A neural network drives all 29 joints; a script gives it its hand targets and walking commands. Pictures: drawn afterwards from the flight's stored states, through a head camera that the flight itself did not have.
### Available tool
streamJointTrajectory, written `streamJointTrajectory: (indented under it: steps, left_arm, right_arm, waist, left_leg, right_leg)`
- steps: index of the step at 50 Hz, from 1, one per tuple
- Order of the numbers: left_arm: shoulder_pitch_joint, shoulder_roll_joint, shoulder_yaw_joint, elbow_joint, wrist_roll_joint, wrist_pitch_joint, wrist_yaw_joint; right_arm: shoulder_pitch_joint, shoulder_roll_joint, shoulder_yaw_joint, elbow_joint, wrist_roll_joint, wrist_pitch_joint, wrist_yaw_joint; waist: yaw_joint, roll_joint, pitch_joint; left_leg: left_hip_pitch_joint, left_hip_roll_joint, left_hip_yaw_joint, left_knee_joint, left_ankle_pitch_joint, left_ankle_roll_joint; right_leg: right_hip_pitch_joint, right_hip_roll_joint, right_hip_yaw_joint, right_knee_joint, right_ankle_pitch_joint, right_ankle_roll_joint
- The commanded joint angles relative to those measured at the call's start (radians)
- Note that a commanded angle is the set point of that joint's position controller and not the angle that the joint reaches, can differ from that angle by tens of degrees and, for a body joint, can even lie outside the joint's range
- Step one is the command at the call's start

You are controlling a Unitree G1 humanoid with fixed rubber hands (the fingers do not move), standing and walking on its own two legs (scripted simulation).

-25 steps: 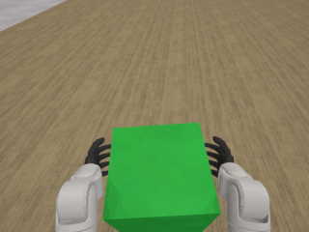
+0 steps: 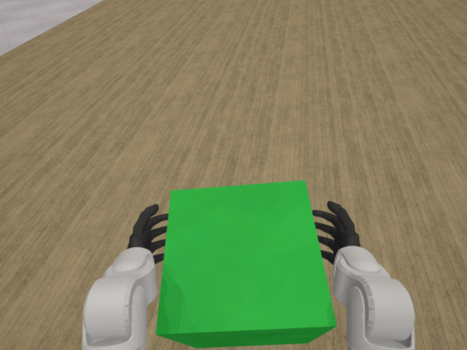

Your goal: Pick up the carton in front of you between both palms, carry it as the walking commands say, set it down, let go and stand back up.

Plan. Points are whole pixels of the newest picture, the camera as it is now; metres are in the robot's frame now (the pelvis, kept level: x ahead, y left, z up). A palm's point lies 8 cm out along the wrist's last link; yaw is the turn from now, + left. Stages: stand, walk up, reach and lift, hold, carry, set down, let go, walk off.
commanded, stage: carry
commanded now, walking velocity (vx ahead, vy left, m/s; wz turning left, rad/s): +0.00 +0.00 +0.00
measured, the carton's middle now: (245, 273) +0.26 +0.00 +0.01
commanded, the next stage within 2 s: hold in 1.92 s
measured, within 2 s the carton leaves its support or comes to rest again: neither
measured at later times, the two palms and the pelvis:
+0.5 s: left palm (163, 154) +0.48 +0.16 +0.09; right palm (306, 154) +0.47 -0.13 +0.10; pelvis +0.23 +0.03 -0.01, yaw -2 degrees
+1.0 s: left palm (174, 147) +0.52 +0.15 +0.08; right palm (308, 144) +0.52 -0.15 +0.08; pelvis +0.28 +0.00 -0.01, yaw -1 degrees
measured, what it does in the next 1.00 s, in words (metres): walks ahead: left foot, then right foot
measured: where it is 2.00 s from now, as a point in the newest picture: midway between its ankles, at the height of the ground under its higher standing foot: outside the picture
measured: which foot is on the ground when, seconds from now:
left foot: up 0.00-0.10, down 0.12-1.00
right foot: down 0.00-0.12, up 0.14-0.40, down 0.42-1.00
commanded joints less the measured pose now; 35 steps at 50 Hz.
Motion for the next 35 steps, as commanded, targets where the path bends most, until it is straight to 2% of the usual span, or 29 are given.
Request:
streamJointTrajectory:
  steps: [1, 3, 4, 5, 6, 7, 8, 9, 10, 11, 12, 13, 15, 18, 20, 21, 22, 23, 24, 25, 28, 30, 35]
  left_arm:
    - [-0.399, -0.810, -0.625, -0.074, -0.356, 0.012, -0.210]
    - [-0.403, -0.794, -0.617, -0.069, -0.345, 0.024, -0.202]
    - [-0.412, -0.791, -0.616, -0.070, -0.345, 0.030, -0.199]
    - [-0.426, -0.788, -0.617, -0.073, -0.346, 0.035, -0.197]
    - [-0.444, -0.779, -0.614, -0.075, -0.348, 0.039, -0.196]
    - [-0.462, -0.801, -0.635, -0.076, -0.362, 0.049, -0.194]
    - [-0.438, -0.810, -0.644, -0.072, -0.364, 0.048, -0.197]
    - [-0.454, -0.863, -0.663, -0.070, -0.370, 0.040, -0.204]
    - [-0.481, -0.907, -0.676, -0.071, -0.371, 0.027, -0.209]
    - [-0.503, -0.945, -0.685, -0.072, -0.376, 0.013, -0.214]
    - [-0.514, -0.979, -0.693, -0.076, -0.380, -0.001, -0.216]
    - [-0.513, -1.003, -0.702, -0.076, -0.380, -0.013, -0.216]
    - [-0.479, -1.014, -0.702, -0.070, -0.368, -0.031, -0.213]
    - [-0.456, -0.989, -0.700, -0.085, -0.360, -0.039, -0.209]
    - [-0.463, -0.957, -0.695, -0.105, -0.360, -0.031, -0.208]
    - [-0.465, -0.933, -0.687, -0.105, -0.360, -0.020, -0.207]
    - [-0.460, -0.903, -0.675, -0.097, -0.358, -0.007, -0.207]
    - [-0.466, -0.886, -0.668, -0.079, -0.354, 0.001, -0.208]
    - [-0.465, -0.874, -0.655, -0.049, -0.350, 0.010, -0.209]
    - [-0.446, -0.859, -0.634, -0.012, -0.342, 0.020, -0.210]
    - [-0.431, -0.851, -0.602, 0.039, -0.334, 0.032, -0.213]
    - [-0.457, -0.874, -0.605, 0.042, -0.345, 0.030, -0.214]
    - [-0.507, -0.922, -0.627, 0.012, -0.364, 0.018, -0.215]
  right_arm:
    - [-0.378, 0.847, 0.656, -0.028, 0.364, 0.024, 0.192]
    - [-0.381, 0.829, 0.645, -0.020, 0.373, 0.037, 0.195]
    - [-0.376, 0.827, 0.638, -0.009, 0.373, 0.041, 0.197]
    - [-0.380, 0.821, 0.630, -0.005, 0.372, 0.045, 0.199]
    - [-0.383, 0.817, 0.621, -0.003, 0.373, 0.051, 0.202]
    - [-0.387, 0.810, 0.608, 0.029, 0.372, 0.049, 0.205]
    - [-0.355, 0.844, 0.602, 0.046, 0.379, 0.044, 0.210]
    - [-0.350, 0.885, 0.601, 0.042, 0.383, 0.034, 0.218]
    - [-0.364, 0.934, 0.604, 0.042, 0.384, 0.022, 0.226]
    - [-0.387, 0.973, 0.609, 0.041, 0.387, 0.009, 0.233]
    - [-0.406, 1.004, 0.616, 0.038, 0.392, -0.003, 0.239]
    - [-0.413, 1.021, 0.620, 0.033, 0.397, -0.014, 0.243]
    - [-0.390, 1.028, 0.624, 0.028, 0.399, -0.030, 0.248]
    - [-0.365, 1.001, 0.631, 0.012, 0.385, -0.037, 0.248]
    - [-0.381, 0.970, 0.636, -0.004, 0.382, -0.029, 0.246]
    - [-0.384, 0.951, 0.635, -0.001, 0.377, -0.022, 0.243]
    - [-0.379, 0.930, 0.630, 0.013, 0.370, -0.013, 0.239]
    - [-0.388, 0.905, 0.633, 0.001, 0.368, 0.001, 0.235]
    - [-0.403, 0.889, 0.631, 0.011, 0.365, 0.016, 0.232]
    - [-0.408, 0.872, 0.625, 0.031, 0.360, 0.029, 0.229]
    - [-0.410, 0.866, 0.616, 0.077, 0.363, 0.046, 0.224]
    - [-0.425, 0.891, 0.618, 0.089, 0.372, 0.046, 0.223]
    - [-0.452, 0.942, 0.626, 0.083, 0.383, 0.034, 0.223]
  waist:
    - [0.005, -0.172, -0.038]
    - [0.001, -0.182, -0.050]
    - [-0.015, -0.164, -0.089]
    - [-0.025, -0.121, -0.132]
    - [-0.034, -0.031, -0.192]
    - [-0.035, 0.198, -0.327]
    - [-0.033, 0.238, -0.354]
    - [-0.029, 0.203, -0.339]
    - [-0.028, 0.131, -0.343]
    - [-0.023, 0.088, -0.310]
    - [-0.015, 0.089, -0.295]
    - [-0.014, 0.108, -0.305]
    - [-0.017, 0.126, -0.326]
    - [-0.024, 0.130, -0.322]
    - [-0.016, 0.093, -0.287]
    - [-0.018, 0.079, -0.269]
    - [-0.018, 0.049, -0.249]
    - [-0.029, -0.011, -0.207]
    - [-0.027, -0.062, -0.173]
    - [-0.025, -0.089, -0.151]
    - [-0.020, -0.068, -0.181]
    - [-0.019, -0.056, -0.209]
    - [-0.017, -0.036, -0.239]
  left_leg:
    - [0.019, -0.044, 0.065, -0.114, 0.079, 0.011]
    - [0.155, -0.078, 0.104, -0.164, 0.107, 0.022]
    - [0.299, -0.112, 0.145, -0.230, 0.155, 0.025]
    - [0.457, -0.116, 0.148, -0.277, 0.212, 0.018]
    - [0.643, 0.023, -0.002, -0.246, 0.455, 0.025]
    - [0.932, 0.286, -0.360, -0.207, 0.723, 0.206]
    - [0.911, 0.322, -0.428, -0.277, 0.752, 0.268]
    - [0.834, 0.296, -0.346, -0.299, 0.731, 0.254]
    - [0.787, 0.267, -0.272, -0.309, 0.664, 0.215]
    - [0.715, 0.231, -0.194, -0.330, 0.614, 0.170]
    - [0.638, 0.195, -0.122, -0.356, 0.566, 0.129]
    - [0.612, 0.175, -0.080, -0.368, 0.518, 0.119]
    - [0.615, 0.178, -0.068, -0.376, 0.390, 0.136]
    - [0.573, 0.166, -0.036, -0.342, 0.290, 0.147]
    - [0.478, 0.124, 0.002, -0.301, 0.137, 0.108]
    - [0.430, 0.106, 0.002, -0.288, 0.039, 0.078]
    - [0.375, 0.092, 0.002, -0.264, -0.056, 0.056]
    - [0.377, 0.055, 0.002, -0.272, -0.085, 0.034]
    - [0.398, 0.055, -0.013, -0.266, -0.039, 0.025]
    - [0.409, 0.064, -0.017, -0.242, 0.024, 0.022]
    - [0.433, 0.066, -0.020, -0.168, 0.235, 0.016]
    - [0.443, 0.061, -0.017, -0.150, 0.262, 0.011]
    - [0.461, 0.054, -0.015, -0.132, 0.268, 0.007]
  right_leg:
    - [0.090, -0.202, 0.052, -0.015, 0.524, -0.078]
    - [0.076, -0.185, 0.005, 0.104, 0.673, -0.039]
    - [0.044, -0.157, -0.040, 0.224, 0.706, -0.009]
    - [-0.018, -0.124, -0.056, 0.358, 0.659, 0.022]
    - [-0.159, -0.090, -0.042, 0.534, 0.374, 0.057]
    - [-0.433, 0.008, 0.020, 0.816, -0.061, 0.086]
    - [-0.496, 0.048, 0.104, 0.974, -0.315, 0.074]
    - [-0.504, 0.011, 0.170, 0.998, -0.321, 0.046]
    - [-0.489, -0.030, 0.199, 0.943, -0.284, 0.028]
    - [-0.461, -0.064, 0.206, 0.805, -0.236, 0.026]
    - [-0.389, -0.063, 0.186, 0.663, -0.198, 0.032]
    - [-0.322, -0.041, 0.156, 0.569, -0.189, 0.038]
    - [-0.280, -0.025, 0.132, 0.440, -0.173, 0.037]
    - [-0.235, -0.028, 0.096, 0.316, -0.026, 0.029]
    - [-0.145, -0.053, 0.078, 0.171, 0.189, 0.035]
    - [-0.105, -0.085, 0.089, 0.153, 0.220, 0.040]
    - [-0.074, -0.137, 0.126, 0.158, 0.248, 0.039]
    - [-0.140, -0.176, 0.168, 0.194, 0.293, 0.026]
    - [-0.178, -0.169, 0.162, 0.205, 0.315, 0.021]
    - [-0.193, -0.160, 0.153, 0.210, 0.354, 0.024]
    - [-0.165, -0.151, 0.140, 0.261, 0.531, 0.017]
    - [-0.149, -0.150, 0.138, 0.281, 0.586, 0.013]
    - [-0.136, -0.146, 0.135, 0.304, 0.600, 0.005]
